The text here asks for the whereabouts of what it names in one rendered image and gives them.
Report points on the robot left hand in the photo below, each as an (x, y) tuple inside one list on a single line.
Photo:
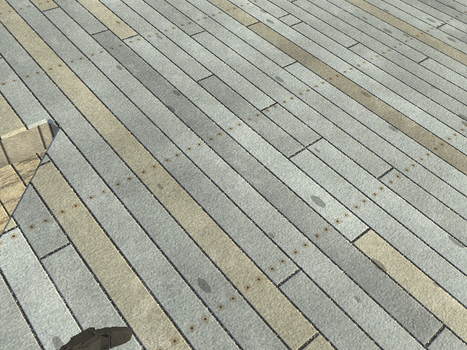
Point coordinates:
[(100, 339)]

